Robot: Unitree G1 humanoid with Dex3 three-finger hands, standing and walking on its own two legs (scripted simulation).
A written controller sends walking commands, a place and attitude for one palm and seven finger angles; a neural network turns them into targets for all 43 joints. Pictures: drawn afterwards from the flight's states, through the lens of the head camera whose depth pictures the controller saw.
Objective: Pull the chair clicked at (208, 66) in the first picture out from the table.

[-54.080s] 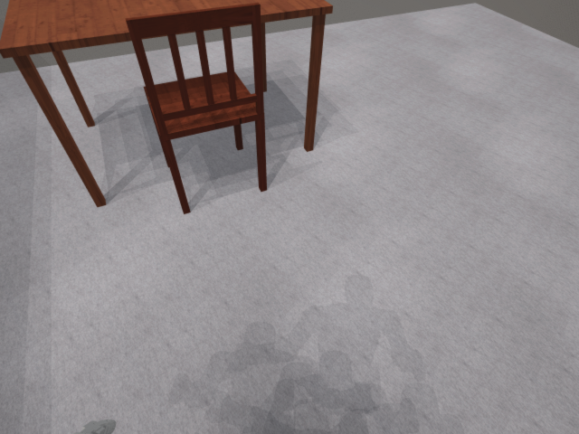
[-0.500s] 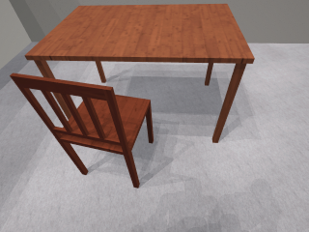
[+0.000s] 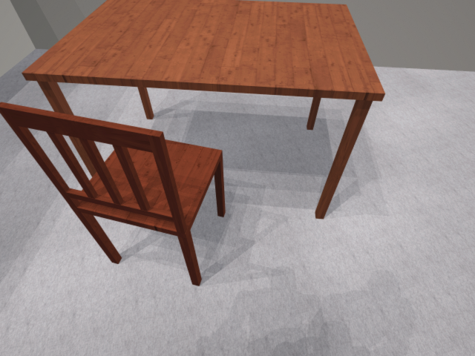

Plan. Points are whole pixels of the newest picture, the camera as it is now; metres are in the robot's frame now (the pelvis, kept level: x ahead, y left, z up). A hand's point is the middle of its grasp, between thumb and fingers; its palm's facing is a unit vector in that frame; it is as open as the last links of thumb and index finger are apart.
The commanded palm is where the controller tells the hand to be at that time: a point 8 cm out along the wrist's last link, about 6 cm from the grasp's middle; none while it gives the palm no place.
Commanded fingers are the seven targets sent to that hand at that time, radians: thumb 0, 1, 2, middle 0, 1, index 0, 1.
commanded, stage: look again from close up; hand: left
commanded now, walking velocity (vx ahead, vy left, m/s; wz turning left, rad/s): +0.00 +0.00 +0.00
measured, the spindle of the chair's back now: (103, 173) +0.56 +0.40 -0.11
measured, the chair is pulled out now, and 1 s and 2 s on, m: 0.17 0.17 0.17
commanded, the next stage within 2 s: shuffle to correct the standing spot in 0.20 s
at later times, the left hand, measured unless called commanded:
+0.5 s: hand out of the picture +0.02 +0.18 -0.17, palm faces +0.02 -0.98 -0.21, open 7.4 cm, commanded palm none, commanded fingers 0.00 0.90 0.90 -0.20 -0.30 -0.20 -0.30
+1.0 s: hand out of the picture +0.09 +0.24 -0.18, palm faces -0.04 -0.97 -0.25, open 7.4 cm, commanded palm none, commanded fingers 0.00 0.90 0.90 -0.20 -0.30 -0.20 -0.30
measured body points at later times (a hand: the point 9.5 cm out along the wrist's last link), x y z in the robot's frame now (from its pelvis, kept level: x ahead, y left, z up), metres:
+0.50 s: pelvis +0.01 +0.00 +0.00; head +0.02 -0.01 +0.45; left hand +0.02 +0.23 -0.16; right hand +0.02 -0.23 -0.17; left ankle -0.02 +0.11 -0.74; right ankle +0.00 -0.11 -0.74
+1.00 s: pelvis +0.05 +0.06 -0.01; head +0.08 +0.05 +0.44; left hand +0.09 +0.29 -0.16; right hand +0.04 -0.17 -0.17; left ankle +0.03 +0.16 -0.72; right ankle +0.00 -0.09 -0.74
